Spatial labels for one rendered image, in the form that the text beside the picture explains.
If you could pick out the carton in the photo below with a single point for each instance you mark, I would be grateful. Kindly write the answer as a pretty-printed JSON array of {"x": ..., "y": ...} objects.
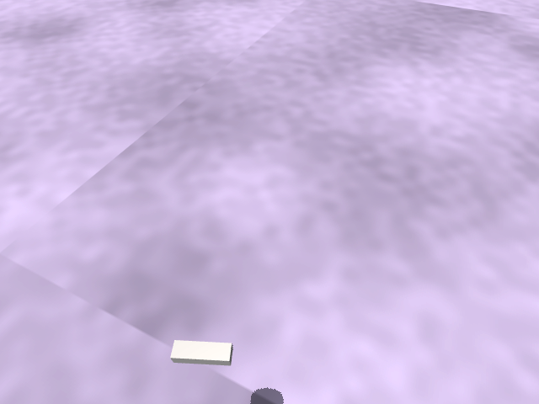
[{"x": 194, "y": 352}]

